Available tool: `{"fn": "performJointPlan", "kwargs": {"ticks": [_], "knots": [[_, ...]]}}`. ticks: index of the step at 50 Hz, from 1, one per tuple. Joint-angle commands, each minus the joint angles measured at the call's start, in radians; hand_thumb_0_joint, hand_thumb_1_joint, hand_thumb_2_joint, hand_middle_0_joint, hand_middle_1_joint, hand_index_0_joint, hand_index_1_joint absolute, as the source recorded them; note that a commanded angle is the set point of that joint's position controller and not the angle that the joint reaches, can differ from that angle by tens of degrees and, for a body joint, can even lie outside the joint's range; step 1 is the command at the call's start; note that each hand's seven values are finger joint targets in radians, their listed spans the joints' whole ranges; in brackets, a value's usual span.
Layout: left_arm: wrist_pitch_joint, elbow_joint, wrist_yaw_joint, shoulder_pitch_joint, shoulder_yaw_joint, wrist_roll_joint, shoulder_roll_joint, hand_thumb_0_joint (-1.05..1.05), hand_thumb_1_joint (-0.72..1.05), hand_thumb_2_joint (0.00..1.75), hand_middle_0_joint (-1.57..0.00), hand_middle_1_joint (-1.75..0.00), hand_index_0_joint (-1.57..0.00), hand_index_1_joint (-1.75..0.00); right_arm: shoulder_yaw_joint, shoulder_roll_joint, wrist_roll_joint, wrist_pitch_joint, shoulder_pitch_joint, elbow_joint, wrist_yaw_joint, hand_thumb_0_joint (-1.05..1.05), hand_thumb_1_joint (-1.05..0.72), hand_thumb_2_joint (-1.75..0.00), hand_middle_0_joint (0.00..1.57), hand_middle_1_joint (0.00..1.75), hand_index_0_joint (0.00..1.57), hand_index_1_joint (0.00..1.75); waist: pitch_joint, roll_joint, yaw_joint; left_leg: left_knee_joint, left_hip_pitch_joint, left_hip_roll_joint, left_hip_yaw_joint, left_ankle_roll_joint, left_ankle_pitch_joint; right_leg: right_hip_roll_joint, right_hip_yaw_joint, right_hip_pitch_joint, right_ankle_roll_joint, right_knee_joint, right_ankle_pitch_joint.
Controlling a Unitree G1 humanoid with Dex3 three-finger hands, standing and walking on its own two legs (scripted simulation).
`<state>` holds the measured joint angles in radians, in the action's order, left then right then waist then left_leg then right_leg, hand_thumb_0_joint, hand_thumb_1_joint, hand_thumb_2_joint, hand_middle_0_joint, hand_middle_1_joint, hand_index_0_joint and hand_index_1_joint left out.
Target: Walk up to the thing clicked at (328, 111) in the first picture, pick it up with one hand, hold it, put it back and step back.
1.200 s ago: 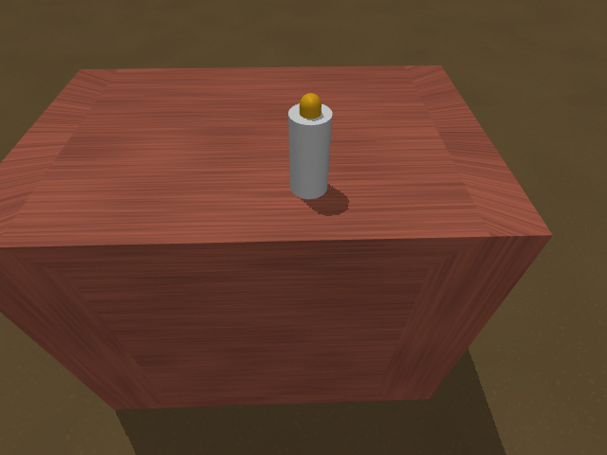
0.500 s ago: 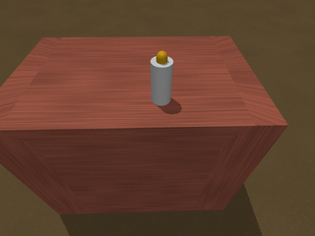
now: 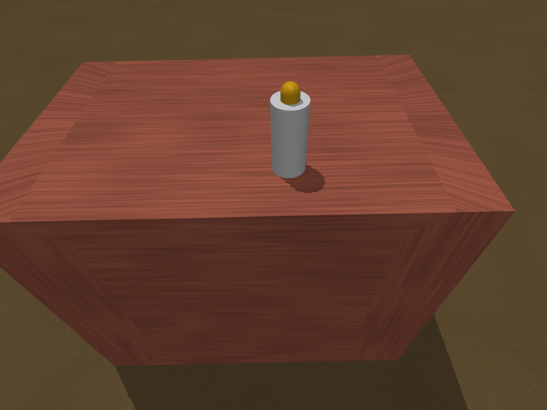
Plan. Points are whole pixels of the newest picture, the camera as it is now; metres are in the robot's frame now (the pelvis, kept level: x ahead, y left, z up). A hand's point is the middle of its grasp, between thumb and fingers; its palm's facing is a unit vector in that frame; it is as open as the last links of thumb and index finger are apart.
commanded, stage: walk up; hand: right
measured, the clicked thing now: (289, 129) +0.58 -0.03 +0.11
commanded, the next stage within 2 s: none
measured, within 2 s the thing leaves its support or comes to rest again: neither
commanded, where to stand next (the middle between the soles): +0.14 +0.19 m, yaw -1 degrees
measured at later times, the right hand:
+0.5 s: hand out of the picture +0.12 -0.11 -0.16, palm faces -0.05 +0.95 -0.31, open 7.4 cm
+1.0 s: hand (303, 385) +0.21 -0.03 -0.15, palm faces -0.02 +0.91 -0.41, open 7.4 cm
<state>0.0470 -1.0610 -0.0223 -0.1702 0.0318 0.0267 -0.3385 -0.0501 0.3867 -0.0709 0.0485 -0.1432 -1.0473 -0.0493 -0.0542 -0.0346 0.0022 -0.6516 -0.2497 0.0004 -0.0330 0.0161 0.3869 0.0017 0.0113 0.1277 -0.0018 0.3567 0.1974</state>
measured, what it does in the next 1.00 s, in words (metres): steps to the left: left foot, then right foot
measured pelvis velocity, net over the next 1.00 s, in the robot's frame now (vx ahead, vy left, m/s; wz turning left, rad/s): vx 0.12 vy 0.23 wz -0.01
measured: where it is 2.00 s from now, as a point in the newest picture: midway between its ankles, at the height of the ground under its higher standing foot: outside the picture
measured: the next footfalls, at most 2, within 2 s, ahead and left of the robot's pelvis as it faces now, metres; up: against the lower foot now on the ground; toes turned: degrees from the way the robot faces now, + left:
left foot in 0.24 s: +0.11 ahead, +0.25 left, +0.00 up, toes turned +4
right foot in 0.56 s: +0.19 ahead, +0.07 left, +0.00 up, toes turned -1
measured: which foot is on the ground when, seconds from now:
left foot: up 0.00-0.22, down 0.24-0.58, up 0.60-0.76, down 0.78-1.00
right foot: down 0.00-0.26, up 0.28-0.54, down 0.56-1.00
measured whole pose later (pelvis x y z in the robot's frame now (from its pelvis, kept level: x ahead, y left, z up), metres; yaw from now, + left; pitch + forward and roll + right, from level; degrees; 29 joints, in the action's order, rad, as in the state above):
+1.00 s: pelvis +0.12 +0.23 -0.02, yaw +0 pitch -2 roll -1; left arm -0.01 -0.97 0.01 -0.12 0.02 0.00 -0.40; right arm -0.02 0.35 -0.01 -0.03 -0.16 -0.94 0.00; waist -0.11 0.04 0.01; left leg -0.61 -0.21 0.00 0.02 0.02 0.36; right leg 0.03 -0.02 0.28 0.00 0.59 0.25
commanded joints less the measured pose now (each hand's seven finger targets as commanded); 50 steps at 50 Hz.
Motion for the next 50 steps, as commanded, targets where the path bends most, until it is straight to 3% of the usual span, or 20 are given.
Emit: {"fn": "performJointPlan", "kwargs": {"ticks": [1, 8, 12, 13, 14, 15, 19, 23, 25, 27, 29, 30, 36, 38, 39, 40, 41, 42, 45, 50], "knots": [[0.033, 0.113, -0.059, -0.015, 0.114, 0.007, -0.369, 0.00, 0.90, 0.90, -0.20, -0.30, -0.20, -0.30, -0.084, 0.212, -0.008, 0.018, -0.027, 0.158, -0.032, 0.00, -0.90, -0.90, 0.20, 0.30, 0.20, 0.30, -0.018, 0.057, -0.019, -0.385, -0.331, -0.108, -0.178, -0.014, 0.030, 0.385, -0.328, -0.042, -0.230, -0.153, 0.187], [0.039, 0.177, -0.052, -0.087, 0.126, 0.013, -0.394, 0.00, 0.90, 0.90, -0.20, -0.30, -0.20, -0.30, -0.106, 0.188, -0.008, 0.019, 0.007, 0.259, -0.066, 0.00, -0.90, -0.90, 0.20, 0.30, 0.20, 0.30, -0.017, 0.188, 0.023, -0.108, -0.174, -0.116, -0.030, -0.037, 0.011, 0.290, -0.117, 0.065, -0.197, -0.013, -0.002], [0.015, 0.210, -0.056, -0.050, 0.103, 0.017, -0.363, 0.00, 0.90, 0.90, -0.20, -0.30, -0.20, -0.30, -0.144, 0.232, -0.010, 0.014, -0.223, 0.219, -0.060, 0.00, -0.90, -0.90, 0.20, 0.30, 0.20, 0.30, 0.072, 0.065, -0.110, 0.068, 0.204, -0.030, 0.092, -0.008, -0.088, 0.178, 0.012, 0.303, -0.112, 0.317, 0.096], [0.009, 0.216, -0.055, -0.109, 0.079, 0.010, -0.284, 0.00, 0.90, 0.90, -0.20, -0.30, -0.20, -0.30, -0.163, 0.295, -0.020, 0.009, -0.298, 0.217, -0.053, 0.00, -0.90, -0.90, 0.20, 0.30, 0.20, 0.30, 0.088, -0.160, -0.149, 0.207, 0.266, -0.096, -0.068, 0.038, 0.064, 0.071, 0.063, 0.398, -0.078, 0.569, 0.243], [0.010, 0.246, -0.059, -0.075, 0.065, -0.017, -0.261, 0.00, 0.90, 0.90, -0.20, -0.30, -0.20, -0.30, -0.170, 0.398, -0.001, 0.000, -0.280, 0.253, -0.047, 0.00, -0.90, -0.90, 0.20, 0.30, 0.20, 0.30, 0.044, -0.391, -0.158, 0.441, 0.173, -0.296, -0.509, 0.143, 0.207, -0.083, 0.048, 0.547, -0.043, 0.724, 0.521], [0.014, 0.227, -0.069, -0.059, 0.071, -0.017, -0.320, 0.00, 0.90, 0.90, -0.20, -0.30, -0.20, -0.30, -0.176, 0.430, 0.018, -0.002, -0.241, 0.271, -0.045, 0.00, -0.90, -0.90, 0.20, 0.30, 0.20, 0.30, 0.020, -0.305, -0.134, 0.469, 0.061, -0.356, -0.608, 0.247, 0.314, -0.020, -0.056, 0.496, -0.061, 0.829, 0.475], [0.025, 0.147, -0.047, -0.233, 0.074, -0.036, -0.339, 0.00, 0.90, 0.90, -0.20, -0.30, -0.20, -0.30, -0.128, 0.285, 0.018, -0.013, -0.125, 0.337, -0.017, 0.00, -0.90, -0.90, 0.20, 0.30, 0.20, 0.30, -0.048, -0.163, -0.016, 0.334, -0.016, -0.223, -0.261, 0.208, 0.125, 0.074, -0.036, 0.421, -0.048, 0.688, 0.302], [0.034, 0.196, -0.033, -0.209, 0.069, -0.009, -0.275, 0.00, 0.90, 0.90, -0.20, -0.30, -0.20, -0.30, -0.115, 0.258, 0.023, -0.026, -0.172, 0.349, -0.009, 0.00, -0.90, -0.90, 0.20, 0.30, 0.20, 0.30, -0.025, -0.111, -0.028, 0.273, 0.001, -0.290, -0.260, 0.259, -0.253, 0.040, 0.028, 0.287, -0.018, 0.443, 0.278], [0.037, 0.205, -0.030, -0.233, 0.071, -0.001, -0.246, 0.00, 0.90, 0.90, -0.20, -0.30, -0.20, -0.30, -0.095, 0.234, 0.042, -0.033, -0.113, 0.359, 0.006, 0.00, -0.90, -0.90, 0.20, 0.30, 0.20, 0.30, 0.019, -0.037, 0.021, 0.179, -0.071, -0.279, -0.187, 0.220, -0.369, 0.020, 0.021, 0.125, -0.035, 0.299, 0.130], [0.043, 0.205, -0.031, -0.244, 0.085, 0.008, -0.264, 0.00, 0.90, 0.90, -0.20, -0.30, -0.20, -0.30, -0.056, 0.159, 0.069, -0.038, -0.094, 0.357, 0.016, 0.00, -0.90, -0.90, 0.20, 0.30, 0.20, 0.30, 0.054, 0.042, 0.055, 0.074, -0.158, -0.200, -0.111, 0.112, -0.241, 0.048, -0.048, -0.061, -0.054, 0.124, -0.050], [0.049, 0.256, -0.032, -0.151, 0.089, 0.009, -0.347, 0.00, 0.90, 0.90, -0.20, -0.30, -0.20, -0.30, -0.042, 0.131, 0.071, -0.025, -0.155, 0.330, 0.027, 0.00, -0.90, -0.90, 0.20, 0.30, 0.20, 0.30, 0.033, 0.193, 0.016, -0.196, -0.225, 0.009, 0.015, 0.001, 0.194, 0.386, -0.558, 0.010, -0.212, -0.081, 0.061], [0.041, 0.263, -0.028, -0.122, 0.087, 0.004, -0.364, 0.00, 0.90, 0.90, -0.20, -0.30, -0.20, -0.30, -0.071, 0.207, 0.061, -0.010, -0.162, 0.306, 0.039, 0.00, -0.90, -0.90, 0.20, 0.30, 0.20, 0.30, 0.013, 0.127, 0.010, -0.318, -0.148, -0.015, -0.050, 0.014, 0.282, 0.420, -0.581, 0.132, -0.313, -0.048, 0.104], [0.023, 0.266, -0.008, -0.046, 0.065, 0.004, -0.286, 0.00, 0.90, 0.90, -0.20, -0.30, -0.20, -0.30, -0.042, 0.163, 0.075, -0.048, -0.181, 0.221, 0.045, 0.00, -0.90, -0.90, 0.20, 0.30, 0.20, 0.30, 0.079, 0.211, -0.007, -0.038, -0.057, -0.018, 0.006, -0.010, 0.125, 0.225, -0.210, 0.092, -0.197, 0.105, -0.210], [0.001, 0.257, 0.001, -0.007, 0.057, -0.012, -0.264, 0.00, 0.90, 0.90, -0.20, -0.30, -0.20, -0.30, -0.041, 0.154, 0.066, -0.070, -0.202, 0.181, 0.052, 0.00, -0.90, -0.90, 0.20, 0.30, 0.20, 0.30, 0.108, 0.173, -0.032, 0.189, 0.082, 0.003, 0.044, -0.018, -0.130, 0.174, -0.117, 0.132, -0.141, 0.224, -0.282], [-0.009, 0.258, 0.005, -0.011, 0.044, -0.022, -0.225, 0.00, 0.90, 0.90, -0.20, -0.30, -0.20, -0.30, -0.046, 0.182, 0.053, -0.080, -0.173, 0.182, 0.059, 0.00, -0.90, -0.90, 0.20, 0.30, 0.20, 0.30, 0.098, 0.117, -0.018, 0.229, 0.120, -0.046, -0.036, 0.005, -0.239, 0.148, -0.097, 0.191, -0.096, 0.267, -0.254], [-0.020, 0.257, 0.011, -0.021, 0.034, -0.032, -0.187, 0.00, 0.90, 0.90, -0.20, -0.30, -0.20, -0.30, -0.052, 0.241, 0.044, -0.093, -0.101, 0.206, 0.064, 0.00, -0.90, -0.90, 0.20, 0.30, 0.20, 0.30, 0.075, -0.014, 0.013, 0.286, 0.067, -0.219, -0.287, 0.064, -0.253, 0.060, -0.065, 0.245, -0.033, 0.311, -0.103], [-0.034, 0.218, 0.007, -0.016, 0.052, -0.025, -0.241, 0.00, 0.90, 0.90, -0.20, -0.30, -0.20, -0.30, -0.055, 0.290, 0.065, -0.094, -0.022, 0.211, 0.064, 0.00, -0.90, -0.90, 0.20, 0.30, 0.20, 0.30, 0.025, -0.048, 0.029, 0.263, -0.075, -0.299, -0.320, 0.153, -0.221, 0.029, -0.033, 0.157, -0.028, 0.331, 0.170], [-0.035, 0.208, 0.009, 0.004, 0.051, -0.019, -0.250, 0.00, 0.90, 0.90, -0.20, -0.30, -0.20, -0.30, -0.047, 0.268, 0.062, -0.098, -0.003, 0.208, 0.061, 0.00, -0.90, -0.90, 0.20, 0.30, 0.20, 0.30, 0.010, -0.026, 0.027, 0.243, -0.104, -0.286, -0.296, 0.163, -0.275, 0.033, -0.048, 0.116, -0.033, 0.323, 0.203], [-0.024, 0.186, 0.018, 0.036, 0.041, -0.028, -0.239, 0.00, 0.90, 0.90, -0.20, -0.30, -0.20, -0.30, -0.036, 0.243, 0.067, -0.107, -0.023, 0.176, 0.068, 0.00, -0.90, -0.90, 0.20, 0.30, 0.20, 0.30, 0.061, -0.101, 0.005, 0.178, 0.035, -0.183, -0.134, 0.042, -0.597, 0.062, -0.051, 0.107, -0.051, 0.241, -0.160], [-0.046, 0.146, 0.023, 0.092, 0.022, -0.039, -0.220, 0.00, 0.90, 0.90, -0.20, -0.30, -0.20, -0.30, -0.035, 0.235, 0.072, -0.101, -0.005, 0.145, 0.081, 0.00, -0.90, -0.90, 0.20, 0.30, 0.20, 0.30, 0.095, -0.126, -0.002, 0.217, 0.173, -0.207, -0.139, 0.022, -0.737, 0.056, -0.038, 0.140, -0.041, 0.222, -0.071]]}}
